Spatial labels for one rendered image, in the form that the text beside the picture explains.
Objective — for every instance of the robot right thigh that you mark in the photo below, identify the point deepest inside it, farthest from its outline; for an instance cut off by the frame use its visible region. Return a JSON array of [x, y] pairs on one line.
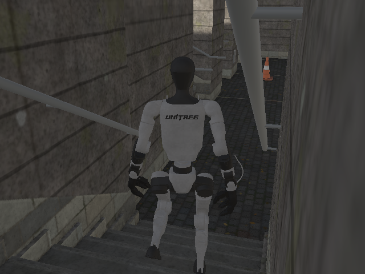
[[204, 186]]

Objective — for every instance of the right robot shin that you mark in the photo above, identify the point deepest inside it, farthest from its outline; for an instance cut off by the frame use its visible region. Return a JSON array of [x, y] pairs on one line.
[[201, 242]]

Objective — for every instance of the robot right upper arm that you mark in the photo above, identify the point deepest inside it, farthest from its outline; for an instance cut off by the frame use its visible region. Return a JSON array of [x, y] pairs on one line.
[[213, 110]]

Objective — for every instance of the left robot hand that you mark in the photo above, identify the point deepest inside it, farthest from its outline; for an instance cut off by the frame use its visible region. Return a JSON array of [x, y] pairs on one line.
[[142, 182]]

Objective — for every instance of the left robot forearm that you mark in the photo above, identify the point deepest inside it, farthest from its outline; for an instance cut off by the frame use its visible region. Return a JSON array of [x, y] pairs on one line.
[[136, 162]]

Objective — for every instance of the right robot forearm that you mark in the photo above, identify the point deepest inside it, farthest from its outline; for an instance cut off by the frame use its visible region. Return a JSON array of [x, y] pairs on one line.
[[227, 170]]

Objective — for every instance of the robot left upper arm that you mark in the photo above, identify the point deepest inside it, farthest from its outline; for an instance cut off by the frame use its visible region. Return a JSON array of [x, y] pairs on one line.
[[151, 109]]

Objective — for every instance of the right robot hand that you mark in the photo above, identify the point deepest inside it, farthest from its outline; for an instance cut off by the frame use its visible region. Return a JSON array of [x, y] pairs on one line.
[[230, 201]]

